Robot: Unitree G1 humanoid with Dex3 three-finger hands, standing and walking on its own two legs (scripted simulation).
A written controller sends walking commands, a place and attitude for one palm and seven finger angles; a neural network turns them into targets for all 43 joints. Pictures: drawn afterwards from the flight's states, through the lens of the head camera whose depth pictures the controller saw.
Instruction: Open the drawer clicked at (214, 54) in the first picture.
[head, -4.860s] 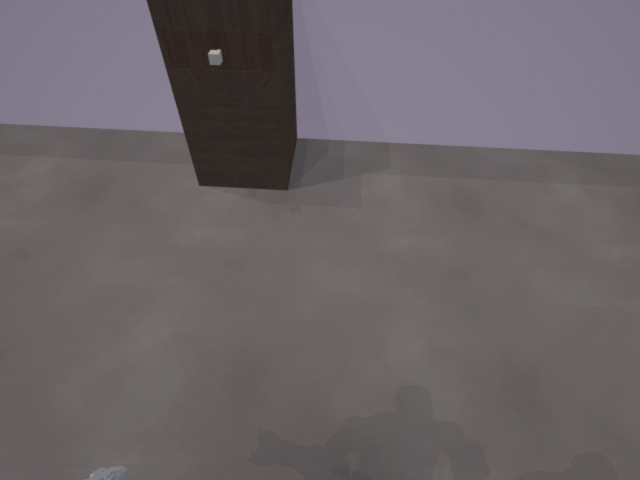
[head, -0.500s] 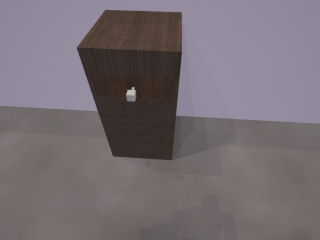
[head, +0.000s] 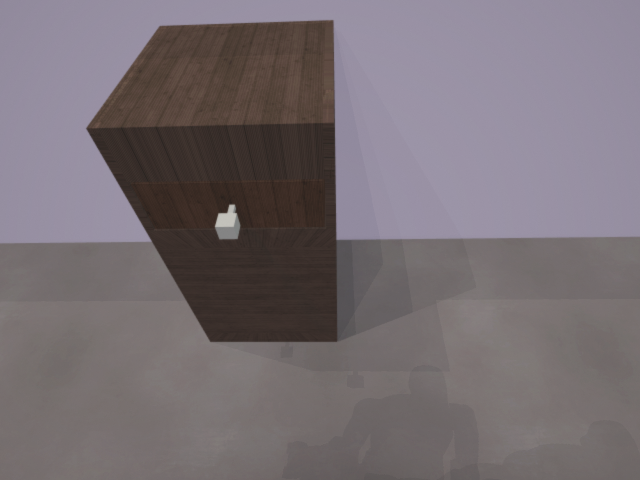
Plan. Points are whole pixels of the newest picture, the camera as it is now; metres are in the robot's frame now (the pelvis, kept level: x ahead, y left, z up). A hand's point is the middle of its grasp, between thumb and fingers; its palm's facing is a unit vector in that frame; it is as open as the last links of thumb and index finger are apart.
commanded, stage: take the last steps up to it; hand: left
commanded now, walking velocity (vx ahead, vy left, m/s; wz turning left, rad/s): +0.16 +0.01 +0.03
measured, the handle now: (229, 219) +0.61 +0.22 -0.10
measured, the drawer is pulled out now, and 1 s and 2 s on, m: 0.00 0.00 0.00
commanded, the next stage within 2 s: come to a stop and stand still in 0.02 s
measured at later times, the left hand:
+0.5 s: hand out of the picture +0.11 +0.17 -0.17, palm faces +0.09 -0.98 -0.20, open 7.3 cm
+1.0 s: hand out of the picture +0.12 +0.15 -0.16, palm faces +0.09 -0.98 -0.20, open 7.2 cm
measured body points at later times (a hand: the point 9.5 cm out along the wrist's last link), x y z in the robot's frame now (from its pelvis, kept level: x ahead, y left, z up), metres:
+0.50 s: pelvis +0.09 -0.01 +0.01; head +0.14 +0.00 +0.45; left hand +0.10 +0.22 -0.15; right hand +0.20 -0.23 -0.14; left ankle +0.13 +0.12 -0.73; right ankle +0.04 -0.11 -0.69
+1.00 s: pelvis +0.07 -0.04 +0.01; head +0.08 -0.03 +0.46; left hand +0.11 +0.20 -0.14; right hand +0.09 -0.27 -0.14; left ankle +0.03 +0.10 -0.73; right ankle +0.06 -0.13 -0.73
